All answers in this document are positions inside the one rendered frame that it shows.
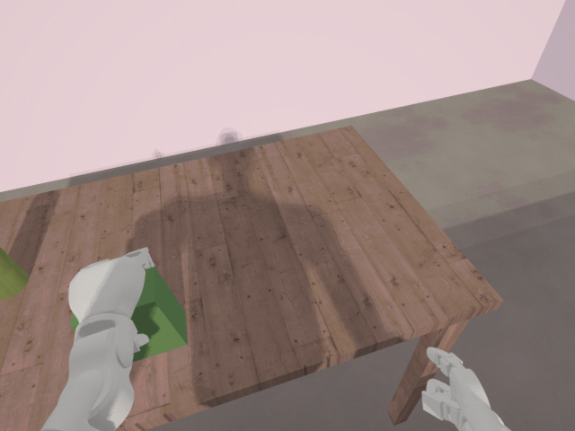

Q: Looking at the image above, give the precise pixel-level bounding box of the robot left hand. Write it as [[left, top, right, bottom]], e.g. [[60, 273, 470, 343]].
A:
[[68, 247, 155, 353]]

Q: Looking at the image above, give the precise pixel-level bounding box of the table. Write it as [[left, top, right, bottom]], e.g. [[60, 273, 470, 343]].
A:
[[0, 126, 503, 431]]

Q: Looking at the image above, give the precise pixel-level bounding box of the right robot forearm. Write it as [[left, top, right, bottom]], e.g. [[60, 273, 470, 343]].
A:
[[459, 406, 511, 431]]

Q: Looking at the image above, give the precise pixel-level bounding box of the robot right hand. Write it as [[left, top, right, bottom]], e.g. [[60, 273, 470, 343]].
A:
[[421, 347, 491, 430]]

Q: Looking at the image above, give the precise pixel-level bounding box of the sponge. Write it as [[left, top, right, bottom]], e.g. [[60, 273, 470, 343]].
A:
[[70, 267, 187, 362]]

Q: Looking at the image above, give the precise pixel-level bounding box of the left robot forearm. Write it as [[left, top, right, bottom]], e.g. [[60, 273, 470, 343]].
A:
[[40, 313, 134, 431]]

